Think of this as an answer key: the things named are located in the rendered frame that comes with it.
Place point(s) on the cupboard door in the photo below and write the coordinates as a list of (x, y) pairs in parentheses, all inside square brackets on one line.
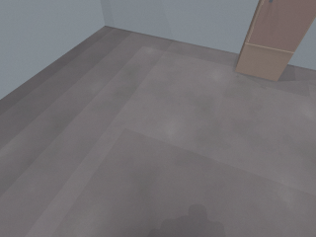
[(282, 23)]

